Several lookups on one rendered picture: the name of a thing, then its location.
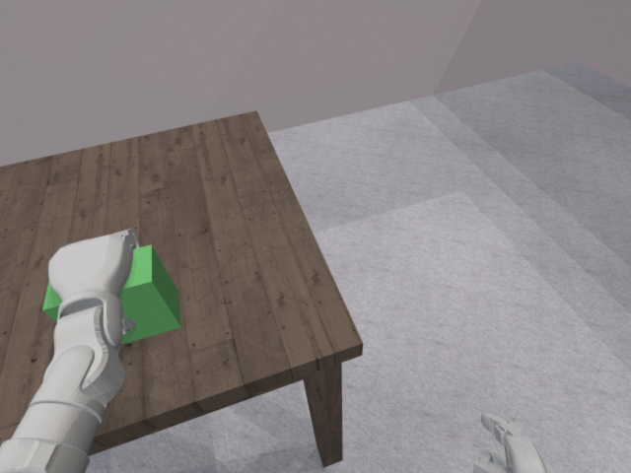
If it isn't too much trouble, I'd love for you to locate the sponge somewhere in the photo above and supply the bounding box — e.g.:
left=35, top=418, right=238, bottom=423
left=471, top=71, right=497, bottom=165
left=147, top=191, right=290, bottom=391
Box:
left=42, top=244, right=181, bottom=345

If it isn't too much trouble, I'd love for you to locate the table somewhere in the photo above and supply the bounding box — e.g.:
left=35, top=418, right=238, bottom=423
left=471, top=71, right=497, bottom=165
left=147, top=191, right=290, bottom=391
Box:
left=0, top=110, right=363, bottom=468

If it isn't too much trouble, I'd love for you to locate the right robot hand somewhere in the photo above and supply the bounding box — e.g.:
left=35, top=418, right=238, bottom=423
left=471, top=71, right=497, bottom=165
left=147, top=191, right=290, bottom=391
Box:
left=473, top=413, right=547, bottom=473

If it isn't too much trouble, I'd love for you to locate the left robot forearm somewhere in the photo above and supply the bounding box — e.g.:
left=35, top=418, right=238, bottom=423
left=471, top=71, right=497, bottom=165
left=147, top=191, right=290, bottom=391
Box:
left=0, top=291, right=125, bottom=473

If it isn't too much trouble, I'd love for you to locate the left robot hand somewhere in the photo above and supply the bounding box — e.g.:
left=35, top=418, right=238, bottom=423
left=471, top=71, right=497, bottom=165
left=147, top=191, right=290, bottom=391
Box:
left=48, top=228, right=142, bottom=336

